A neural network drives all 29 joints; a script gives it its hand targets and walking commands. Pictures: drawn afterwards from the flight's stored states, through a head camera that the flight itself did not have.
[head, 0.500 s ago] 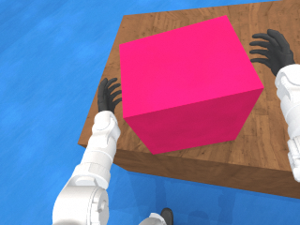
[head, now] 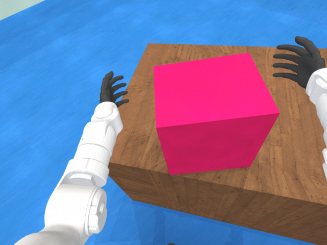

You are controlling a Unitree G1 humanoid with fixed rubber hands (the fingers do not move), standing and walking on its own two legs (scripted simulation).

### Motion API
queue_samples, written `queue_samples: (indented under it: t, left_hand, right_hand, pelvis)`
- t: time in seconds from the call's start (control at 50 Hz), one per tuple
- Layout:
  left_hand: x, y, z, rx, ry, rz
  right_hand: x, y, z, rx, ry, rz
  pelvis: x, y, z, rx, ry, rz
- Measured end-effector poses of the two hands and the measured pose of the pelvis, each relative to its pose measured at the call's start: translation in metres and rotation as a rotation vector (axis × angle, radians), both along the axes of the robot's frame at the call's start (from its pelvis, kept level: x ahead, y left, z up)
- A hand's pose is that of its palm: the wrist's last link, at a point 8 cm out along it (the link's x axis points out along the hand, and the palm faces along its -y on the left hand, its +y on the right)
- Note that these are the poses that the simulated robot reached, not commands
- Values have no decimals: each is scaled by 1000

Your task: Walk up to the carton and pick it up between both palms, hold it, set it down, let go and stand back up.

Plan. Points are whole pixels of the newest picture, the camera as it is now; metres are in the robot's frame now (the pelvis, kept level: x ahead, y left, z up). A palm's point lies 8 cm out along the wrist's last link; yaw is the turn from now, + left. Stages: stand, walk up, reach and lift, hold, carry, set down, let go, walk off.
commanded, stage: set down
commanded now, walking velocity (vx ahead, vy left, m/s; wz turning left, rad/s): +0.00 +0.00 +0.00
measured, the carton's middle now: (205, 120) +0.50 +0.05 -0.04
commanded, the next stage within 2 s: none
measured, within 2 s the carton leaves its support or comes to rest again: neither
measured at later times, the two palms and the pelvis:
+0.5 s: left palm (118, 93) +0.40 +0.24 +0.14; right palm out of the picture +0.53 -0.20 +0.15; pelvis +0.01 -0.02 +0.02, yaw +0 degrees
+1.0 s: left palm (120, 121) +0.36 +0.23 +0.10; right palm out of the picture +0.47 -0.23 +0.10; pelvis +0.00 -0.01 +0.02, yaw +0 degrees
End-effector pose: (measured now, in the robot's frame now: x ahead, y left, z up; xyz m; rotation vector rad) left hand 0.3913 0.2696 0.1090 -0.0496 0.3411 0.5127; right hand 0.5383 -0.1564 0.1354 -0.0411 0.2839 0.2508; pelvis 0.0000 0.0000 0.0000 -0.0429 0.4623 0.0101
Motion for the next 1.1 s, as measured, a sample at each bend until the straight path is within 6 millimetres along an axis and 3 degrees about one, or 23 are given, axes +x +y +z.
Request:
queue_samples:
  t: [0.12,0.28,0.4,0.46,0.6,0.68,0.8,0.96,1.1]
  left_hand:
    - [-3,-8,6,13,12,-22]
    - [18,-38,37,24,-5,-60]
    - [24,-38,52,13,-6,-35]
    - [19,-33,44,10,11,-22]
    - [-10,-28,0,9,51,-16]
    - [-25,-31,-15,18,34,-25]
    - [-33,-38,-16,18,-13,-46]
    - [-34,-41,-10,7,-33,-60]
    - [-44,-45,-19,7,-3,-64]
  right_hand:
    - [-5,1,-1,15,19,-8]
    - [3,-15,24,35,-14,-35]
    - [2,-32,29,14,7,-57]
    - [-3,-38,20,3,22,-58]
    - [-19,-43,-16,-12,2,-44]
    - [-27,-44,-30,-16,-30,-33]
    - [-41,-52,-42,-28,-27,-27]
    - [-64,-67,-38,-51,5,-36]
    - [-81,-75,-40,-61,25,-38]
  pelvis:
    - [-2,-4,3,-6,-19,37]
    - [-3,-9,6,2,-18,24]
    - [1,-15,12,22,-70,-3]
    - [6,-17,15,29,-99,-10]
    - [14,-18,19,32,-130,-4]
    - [12,-17,19,27,-120,6]
    - [5,-16,18,20,-98,7]
    - [2,-13,17,22,-124,-2]
    - [5,-11,19,26,-182,-1]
